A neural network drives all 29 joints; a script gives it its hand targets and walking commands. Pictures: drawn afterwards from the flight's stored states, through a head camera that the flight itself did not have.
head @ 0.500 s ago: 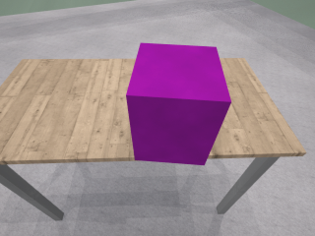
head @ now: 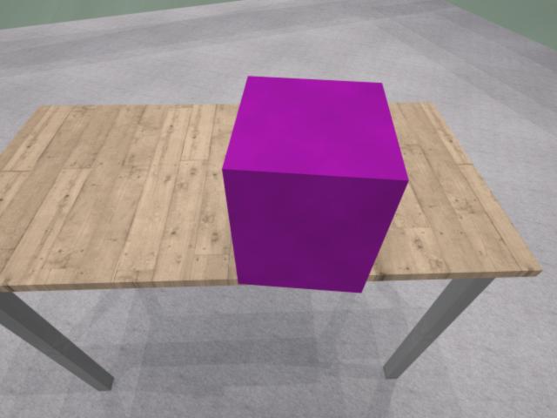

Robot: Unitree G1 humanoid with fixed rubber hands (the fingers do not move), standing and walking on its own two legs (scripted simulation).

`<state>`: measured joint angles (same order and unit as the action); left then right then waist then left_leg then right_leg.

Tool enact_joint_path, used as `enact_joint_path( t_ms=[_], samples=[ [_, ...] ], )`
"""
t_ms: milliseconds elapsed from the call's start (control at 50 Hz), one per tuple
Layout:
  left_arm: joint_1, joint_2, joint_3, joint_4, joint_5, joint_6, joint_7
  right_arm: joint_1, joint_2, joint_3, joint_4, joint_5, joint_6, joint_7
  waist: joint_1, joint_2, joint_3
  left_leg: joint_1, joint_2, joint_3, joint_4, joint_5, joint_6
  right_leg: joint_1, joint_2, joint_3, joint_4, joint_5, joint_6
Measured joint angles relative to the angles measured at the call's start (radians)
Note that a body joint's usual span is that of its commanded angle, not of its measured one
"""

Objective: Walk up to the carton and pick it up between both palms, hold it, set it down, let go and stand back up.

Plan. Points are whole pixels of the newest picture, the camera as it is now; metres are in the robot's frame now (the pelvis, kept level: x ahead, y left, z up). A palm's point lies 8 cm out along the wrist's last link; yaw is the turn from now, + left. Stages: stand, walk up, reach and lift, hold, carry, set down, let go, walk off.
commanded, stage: stand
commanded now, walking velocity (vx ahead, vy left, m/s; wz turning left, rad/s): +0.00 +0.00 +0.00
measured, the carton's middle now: (306, 188) +0.43 -0.03 +0.10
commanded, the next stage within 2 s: none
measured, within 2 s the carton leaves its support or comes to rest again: neither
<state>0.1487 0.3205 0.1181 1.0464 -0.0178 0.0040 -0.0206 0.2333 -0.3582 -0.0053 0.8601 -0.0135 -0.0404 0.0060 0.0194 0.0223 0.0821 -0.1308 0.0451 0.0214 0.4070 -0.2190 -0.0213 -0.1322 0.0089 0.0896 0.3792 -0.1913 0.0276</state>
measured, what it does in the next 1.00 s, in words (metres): stands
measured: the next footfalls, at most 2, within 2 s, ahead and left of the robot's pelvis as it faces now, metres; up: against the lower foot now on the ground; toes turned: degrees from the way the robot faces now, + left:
none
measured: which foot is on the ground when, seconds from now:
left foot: down 0.00-1.00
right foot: down 0.00-1.00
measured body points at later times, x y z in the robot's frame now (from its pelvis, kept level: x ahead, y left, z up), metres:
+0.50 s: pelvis +0.00 +0.00 +0.00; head +0.01 -0.01 +0.45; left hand +0.07 +0.31 -0.13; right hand +0.10 -0.29 -0.12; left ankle +0.00 +0.13 -0.74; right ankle +0.01 -0.14 -0.74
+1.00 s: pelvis +0.00 +0.00 +0.00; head +0.01 -0.01 +0.45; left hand +0.07 +0.31 -0.12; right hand +0.10 -0.29 -0.12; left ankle +0.00 +0.13 -0.74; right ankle +0.01 -0.14 -0.74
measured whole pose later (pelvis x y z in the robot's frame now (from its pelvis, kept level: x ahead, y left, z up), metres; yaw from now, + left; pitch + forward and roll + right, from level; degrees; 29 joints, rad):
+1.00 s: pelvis +0.00 +0.00 +0.00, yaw +0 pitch -3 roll +0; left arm 0.14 0.32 0.12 1.06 -0.02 0.00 -0.02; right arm 0.22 -0.36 -0.01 0.87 -0.01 -0.04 0.01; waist 0.02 0.02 0.08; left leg -0.13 0.05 0.02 0.40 -0.22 -0.02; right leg -0.13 0.01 0.09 0.38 -0.19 0.03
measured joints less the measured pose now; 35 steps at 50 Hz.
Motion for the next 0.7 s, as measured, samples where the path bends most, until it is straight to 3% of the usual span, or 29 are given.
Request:
enact_joint_path(
  t_ms=[700],
  samples=[
    [-0.004,0.000,0.000,0.012,0.000,-0.002,0.000,-0.007,-0.002,0.000,0.010,0.000,0.000,0.000,0.000,0.001,0.000,0.002,0.000,0.000,-0.003,0.002,0.000,0.000,0.000,0.000,0.000,0.000,0.000]
  ],
)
